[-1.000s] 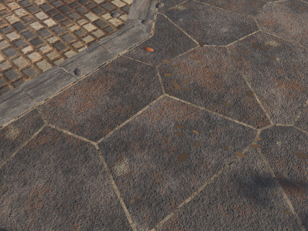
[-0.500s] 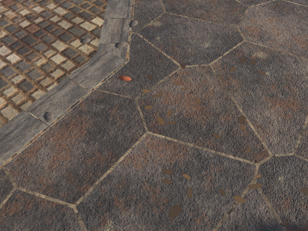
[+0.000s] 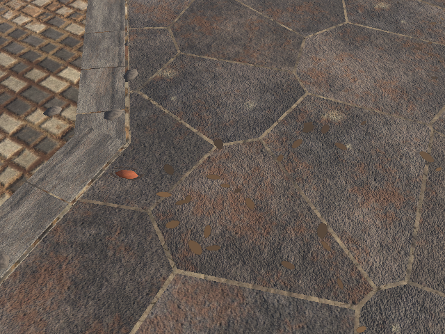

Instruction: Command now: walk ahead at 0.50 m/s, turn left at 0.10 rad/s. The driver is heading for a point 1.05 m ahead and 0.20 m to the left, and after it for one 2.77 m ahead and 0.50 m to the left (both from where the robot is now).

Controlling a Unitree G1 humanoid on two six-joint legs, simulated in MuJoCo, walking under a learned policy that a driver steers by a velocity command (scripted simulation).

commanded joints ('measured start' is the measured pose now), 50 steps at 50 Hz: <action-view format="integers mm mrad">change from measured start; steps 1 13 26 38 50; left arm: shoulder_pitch -103 168 132 119 28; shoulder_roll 38 117 154 149 71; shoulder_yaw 3 42 66 44 33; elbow -86 -31 46 -16 12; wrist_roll -4 4 8 -32 -18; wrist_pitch -20 -33 -37 -55 -1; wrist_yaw -8 -3 19 1 -1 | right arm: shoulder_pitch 9 -13 -249 54 -95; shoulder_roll -176 -157 -47 -230 -134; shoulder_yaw -42 -35 -21 -89 -50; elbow -41 -88 -203 -214 -141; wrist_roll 13 31 12 7 -26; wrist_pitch -6 4 51 46 -13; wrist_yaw -10 -28 16 18 -10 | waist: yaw -1 142 123 -55 43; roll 103 -64 5 154 91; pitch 25 -132 51 -334 10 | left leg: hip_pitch -79 -683 -606 436 -51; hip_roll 236 144 189 409 238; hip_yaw -139 -141 -55 -760 -39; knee -85 1027 537 55 -102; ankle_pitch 212 -222 218 -115 269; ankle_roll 154 -27 -43 327 150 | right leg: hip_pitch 99 754 587 -125 -26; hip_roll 45 -231 -148 84 -23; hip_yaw -31 375 -164 28 17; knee -137 -463 -616 671 95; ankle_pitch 129 -269 107 -482 127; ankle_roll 9 -204 -177 -1 11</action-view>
